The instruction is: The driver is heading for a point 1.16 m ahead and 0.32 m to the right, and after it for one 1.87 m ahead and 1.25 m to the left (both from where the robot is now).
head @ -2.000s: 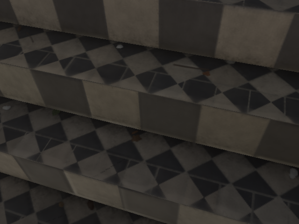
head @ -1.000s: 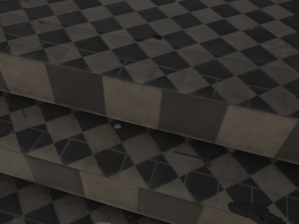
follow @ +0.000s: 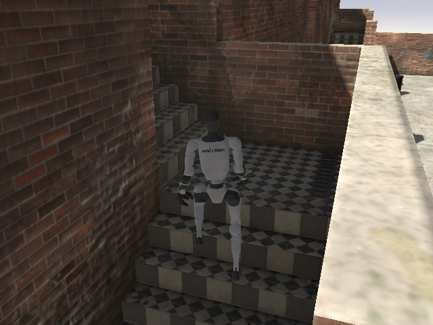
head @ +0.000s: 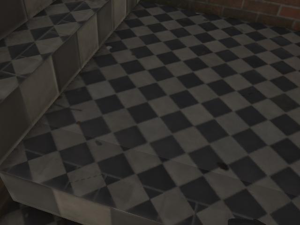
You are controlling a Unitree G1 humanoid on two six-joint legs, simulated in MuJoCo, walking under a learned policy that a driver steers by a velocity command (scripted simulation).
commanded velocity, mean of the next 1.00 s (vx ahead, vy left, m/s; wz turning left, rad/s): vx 1.00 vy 0.00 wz -0.47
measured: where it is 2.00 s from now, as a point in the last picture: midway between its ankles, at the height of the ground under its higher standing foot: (162, 127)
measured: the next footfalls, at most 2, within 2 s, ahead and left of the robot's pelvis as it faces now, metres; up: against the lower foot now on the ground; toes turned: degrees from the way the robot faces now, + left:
left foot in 0.14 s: +0.13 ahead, +0.20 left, +0.00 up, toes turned +6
right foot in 0.58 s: +0.32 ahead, +0.04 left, +0.21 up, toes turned -11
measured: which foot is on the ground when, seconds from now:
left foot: up 0.00-0.12, down 0.14-0.54, up 0.56-0.96, down 0.98-1.00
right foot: down 0.00-0.12, up 0.14-0.56, down 0.58-1.00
